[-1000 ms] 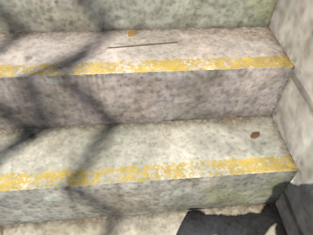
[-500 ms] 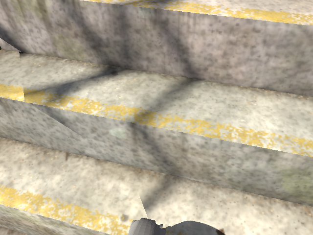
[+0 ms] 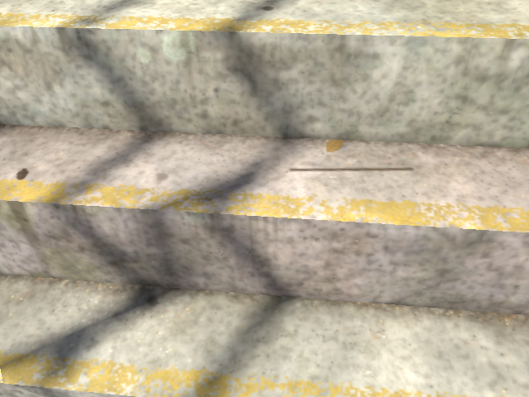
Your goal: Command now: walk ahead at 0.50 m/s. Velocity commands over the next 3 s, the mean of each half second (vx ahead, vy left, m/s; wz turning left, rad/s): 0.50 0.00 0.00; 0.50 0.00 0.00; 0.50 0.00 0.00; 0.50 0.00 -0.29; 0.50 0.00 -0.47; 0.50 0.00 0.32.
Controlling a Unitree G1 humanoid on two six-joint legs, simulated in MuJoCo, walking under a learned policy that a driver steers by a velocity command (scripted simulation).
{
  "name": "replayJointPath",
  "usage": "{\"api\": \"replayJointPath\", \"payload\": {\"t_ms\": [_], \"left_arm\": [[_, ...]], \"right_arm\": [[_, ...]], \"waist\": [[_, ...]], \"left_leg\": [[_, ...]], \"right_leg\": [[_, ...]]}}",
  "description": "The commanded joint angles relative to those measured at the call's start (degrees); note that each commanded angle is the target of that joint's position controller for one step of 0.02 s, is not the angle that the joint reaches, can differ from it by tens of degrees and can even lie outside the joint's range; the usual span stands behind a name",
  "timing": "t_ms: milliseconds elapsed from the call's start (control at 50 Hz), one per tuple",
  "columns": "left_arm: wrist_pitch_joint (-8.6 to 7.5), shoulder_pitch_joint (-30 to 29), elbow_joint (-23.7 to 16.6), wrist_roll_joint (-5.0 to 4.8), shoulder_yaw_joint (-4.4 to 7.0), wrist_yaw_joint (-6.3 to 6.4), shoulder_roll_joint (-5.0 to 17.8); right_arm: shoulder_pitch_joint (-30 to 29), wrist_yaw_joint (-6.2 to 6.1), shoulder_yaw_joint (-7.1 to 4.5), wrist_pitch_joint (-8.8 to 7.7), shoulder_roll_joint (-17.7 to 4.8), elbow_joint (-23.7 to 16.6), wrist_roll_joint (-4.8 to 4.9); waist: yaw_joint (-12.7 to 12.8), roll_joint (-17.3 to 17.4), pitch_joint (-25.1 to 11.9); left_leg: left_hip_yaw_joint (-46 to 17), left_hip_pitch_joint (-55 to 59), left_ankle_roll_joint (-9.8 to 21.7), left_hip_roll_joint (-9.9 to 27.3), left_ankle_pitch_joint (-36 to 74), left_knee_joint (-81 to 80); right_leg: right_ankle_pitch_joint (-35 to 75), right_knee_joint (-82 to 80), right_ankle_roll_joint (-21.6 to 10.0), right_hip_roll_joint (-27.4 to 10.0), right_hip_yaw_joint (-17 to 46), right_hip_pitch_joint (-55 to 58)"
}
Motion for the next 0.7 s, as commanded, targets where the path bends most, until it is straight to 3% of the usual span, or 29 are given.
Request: {"api": "replayJointPath", "payload": {"t_ms": [20,80,100,120,140,160,180,200,220,240,260,280,320,340,360,400,420,440,460,520,540,560,580,600,620,640,660,680,700], "left_arm": [[-0.11,-1.86,-1.07,1.70,-2.96,0.29,-4.39],[1.85,-13.62,-6.35,-0.95,-2.81,3.08,0.55],[3.00,-16.26,-8.27,-0.35,-2.74,3.61,1.97],[5.63,-23.56,-11.95,-0.17,-4.20,2.22,2.12],[7.85,-29.45,-14.38,0.11,-4.90,1.03,2.07],[7.64,-19.83,-10.93,-0.14,-4.85,0.27,0.68],[7.27,-8.37,-8.01,0.20,-3.51,0.37,3.78],[6.48,-3.86,-6.04,0.66,-1.84,0.99,7.36],[6.62,3.95,-2.36,0.76,-1.24,1.46,8.57],[1.63,17.68,4.15,2.03,0.12,5.46,8.14],[1.27,20.39,10.12,0.07,1.66,8.43,9.83],[0.83,14.54,10.50,-1.13,2.16,9.04,9.99],[-0.85,9.66,13.36,0.00,1.55,8.57,4.36],[-1.92,10.44,16.22,0.69,0.71,8.64,-0.32],[-1.55,10.02,15.82,1.84,-1.07,4.52,-4.09],[-1.46,15.73,17.93,3.62,-1.43,1.77,-3.81],[-1.54,13.90,16.90,3.54,-1.18,1.29,-3.40],[-2.19,9.63,15.25,3.98,-0.44,0.61,-0.82],[-1.82,11.53,16.31,4.06,-0.54,0.62,-0.53],[-2.81,19.71,20.62,6.27,-2.90,1.13,-6.31],[-3.44,20.66,20.16,6.68,-2.78,0.64,-4.74],[-3.90,21.83,19.56,6.67,-2.26,-0.02,-2.97],[-4.65,25.20,20.20,6.15,-1.61,0.05,-1.49],[-3.59,21.28,19.35,3.37,-1.06,-1.76,1.97],[-4.45,26.01,20.58,1.42,-0.61,-2.48,4.38],[-5.57,24.53,19.95,0.22,-0.53,-3.58,8.13],[-5.79,23.01,19.68,-1.76,1.27,-4.31,12.28],[-5.99,24.55,20.80,-1.72,1.73,-5.15,12.16],[-9.07,28.46,16.40,-5.28,2.82,5.32,8.65]], "right_arm": [[12.20,0.26,2.21,-0.74,3.46,2.78,-2.55],[4.81,1.94,1.59,-1.95,-0.22,-1.68,-2.20],[2.52,2.43,1.60,-1.79,-2.14,-2.83,-1.79],[-0.29,4.46,0.23,-0.71,-7.14,-2.31,1.48],[7.50,5.49,-0.30,-0.64,-9.72,0.90,1.85],[6.44,5.93,-0.88,-2.70,-13.56,0.41,2.25],[1.57,5.86,-2.93,-3.90,-17.40,-1.33,3.18],[3.35,6.27,-2.76,-4.46,-15.33,-1.16,2.71],[11.64,7.03,-2.10,-4.11,-11.29,1.85,-0.93],[6.70,-1.10,-4.19,-6.99,-11.85,-5.70,9.00],[-1.11,-2.86,-3.64,-7.14,-8.79,-7.52,6.96],[-6.25,-2.27,-2.28,-6.77,-1.54,-11.75,1.28],[-11.91,-2.02,-0.01,-5.23,7.36,-20.83,0.63],[-11.92,-2.48,1.32,-5.64,9.95,-23.20,1.21],[-6.30,0.35,0.33,-1.74,1.02,-13.94,6.49],[-7.00,0.69,0.88,-0.71,0.21,-16.67,3.85],[-7.43,0.41,0.88,-0.82,-0.62,-17.13,3.67],[-9.77,0.12,0.73,-0.91,-2.03,-18.64,4.18],[-11.20,0.51,1.64,0.08,-0.49,-18.04,4.28],[-16.85,-0.09,3.77,1.22,3.11,-19.60,3.94],[-23.53,-0.50,3.49,1.28,0.33,-22.99,4.21],[-30.81,-1.41,3.47,2.09,-0.93,-26.78,5.02],[-37.58,-2.15,3.33,3.40,-1.87,-29.89,4.97],[-43.02,-1.18,4.77,6.52,-0.89,-33.69,4.07],[-47.31,0.59,3.72,8.12,-2.44,-34.27,4.80],[-37.04,1.58,4.54,8.88,0.39,-31.56,3.38],[-29.18,1.69,3.90,9.41,-2.51,-29.31,3.19],[-25.69,1.26,2.50,9.42,-5.34,-28.66,2.90],[-3.46,-2.68,1.50,3.00,-1.75,-19.48,3.00]], "waist": [[-0.95,0.17,6.82],[1.29,5.24,1.49],[2.88,8.47,0.35],[4.64,10.39,1.16],[2.43,11.44,-0.03],[6.01,17.34,-1.72],[10.12,15.20,-7.12],[8.79,14.37,-12.55],[7.74,6.79,-19.98],[9.14,-4.53,-19.76],[9.98,-17.08,-11.27],[7.29,-11.71,-4.12],[1.24,-2.42,9.63],[-0.37,-2.79,11.96],[2.97,-1.02,11.99],[-0.81,2.56,7.65],[-2.19,4.11,4.13],[-3.69,5.27,3.20],[-2.30,-1.28,3.38],[-3.03,3.02,7.80],[-1.93,6.75,5.33],[-0.50,3.87,3.54],[0.89,-1.83,3.27],[-2.14,-5.55,3.15],[-1.99,-6.99,1.04],[-5.53,-12.97,-1.19],[-8.35,-12.83,-3.59],[-8.28,-12.66,-8.03],[-9.17,0.55,-16.62]], "left_leg": [[-17.99,18.19,8.48,15.12,7.05,-16.60],[-6.31,3.55,6.59,10.82,12.68,-25.67],[-4.74,-3.23,7.35,10.44,19.81,-29.68],[-5.82,-14.72,13.35,13.95,38.17,-40.57],[-10.67,-10.08,17.34,17.99,58.49,-38.56],[-9.68,0.44,18.40,22.63,99.89,-30.94],[-7.05,17.02,18.33,23.84,121.53,-23.26],[-5.24,25.99,16.91,21.99,131.11,-12.06],[-8.13,16.66,15.59,19.70,127.29,1.51],[-2.43,8.33,8.48,10.52,88.65,13.51],[-3.32,-11.94,7.46,-0.15,38.54,35.91],[-13.50,-19.85,6.18,-1.98,23.97,64.00],[-16.20,-36.32,6.42,-0.83,23.05,76.14],[-16.70,-42.35,6.79,-1.94,20.43,82.18],[-31.34,-52.57,12.24,-4.24,21.72,78.59],[-25.84,-60.13,14.86,-2.89,21.89,84.42],[-23.87,-62.26,14.28,-2.59,20.86,85.37],[-19.19,-59.15,13.50,-0.80,20.47,81.82],[-16.12,-64.20,12.47,-0.12,15.07,96.96],[-15.65,-74.94,14.95,3.18,15.47,102.07],[-9.36,-67.15,14.04,5.75,19.64,86.28],[-6.37,-59.68,13.10,8.36,20.22,75.99],[-3.52,-55.30,11.65,9.51,16.03,70.35],[2.06,-31.79,10.01,7.01,7.20,58.42],[8.90,-22.54,6.12,1.73,1.34,54.61],[5.77,-25.17,5.61,0.51,5.76,53.97],[6.29,-30.78,5.10,-2.44,2.13,40.84],[6.07,-29.09,5.62,-5.12,-2.84,27.84],[-4.29,0.07,7.66,-2.08,-14.17,30.29]], "right_leg": [[1.18,14.08,-4.71,-0.31,2.58,-30.34],[4.59,-12.32,-1.10,-7.96,-11.18,-11.11],[1.72,-17.44,-0.24,-9.84,-14.99,-1.85],[-14.56,-32.92,3.40,-6.49,-19.95,16.38],[-24.35,-42.87,5.41,-3.43,-21.39,18.60],[-19.06,-39.20,6.86,-0.95,-22.13,20.17],[-13.55,-50.94,6.92,1.72,-22.94,18.59],[-17.25,-59.81,5.53,3.83,-22.52,22.13],[-3.62,-63.97,0.59,0.79,-10.81,37.05],[-38.92,-75.49,1.75,-5.53,4.69,53.09],[-57.99,-95.02,-3.84,-11.85,29.14,51.33],[-55.81,-101.57,-2.91,-13.21,34.27,46.06],[-43.64,-96.93,2.50,-13.27,22.37,40.61],[-36.73,-96.79,3.63,-12.06,17.73,41.13],[-22.41,-95.23,4.27,-11.93,13.60,44.45],[-2.92,-100.32,1.74,-15.10,12.88,50.92],[-0.92,-101.32,2.27,-14.63,8.71,53.25],[-4.17,-105.29,2.77,-14.31,4.08,48.95],[-7.93,-107.70,-1.37,-15.39,5.66,49.03],[-13.70,-108.88,1.38,-15.08,2.20,51.00],[-10.34,-110.81,2.96,-12.79,-3.06,47.88],[-2.96,-113.37,4.16,-12.28,-4.76,42.59],[2.45,-117.27,3.46,-12.35,-5.18,40.96],[18.16,-130.20,-1.31,-14.87,-6.31,24.96],[45.42,-128.96,-4.35,-14.74,-4.82,24.25],[86.76,-121.17,-6.92,-21.96,-5.23,40.02],[110.10,-115.20,-7.48,-23.19,-7.13,59.16],[119.62,-106.76,-6.25,-22.44,-8.53,72.26],[98.13,-90.21,3.36,-18.52,-12.49,67.74]]}}
Next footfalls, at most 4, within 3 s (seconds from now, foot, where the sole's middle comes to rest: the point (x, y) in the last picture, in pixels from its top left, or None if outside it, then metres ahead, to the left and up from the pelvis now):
0.18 right None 0.24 -0.15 -0.54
0.68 left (254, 350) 0.49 0.06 -0.32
1.12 right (385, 182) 0.69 -0.18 -0.11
1.58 left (237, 8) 0.95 0.08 0.11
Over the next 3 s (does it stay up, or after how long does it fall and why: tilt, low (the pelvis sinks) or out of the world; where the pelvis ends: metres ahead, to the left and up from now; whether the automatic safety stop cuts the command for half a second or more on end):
stays up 1.30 -0.11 1.30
